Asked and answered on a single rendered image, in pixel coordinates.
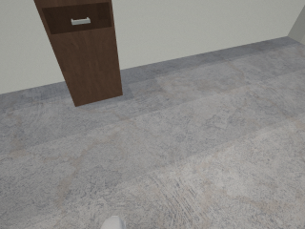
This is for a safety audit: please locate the drawer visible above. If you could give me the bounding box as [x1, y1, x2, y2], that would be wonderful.
[42, 2, 112, 35]

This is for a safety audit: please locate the left robot thigh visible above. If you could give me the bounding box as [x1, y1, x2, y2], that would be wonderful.
[100, 217, 127, 229]

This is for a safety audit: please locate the cabinet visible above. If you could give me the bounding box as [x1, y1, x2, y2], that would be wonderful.
[33, 0, 123, 107]

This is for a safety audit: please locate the handle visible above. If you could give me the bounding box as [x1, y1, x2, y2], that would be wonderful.
[71, 17, 91, 25]

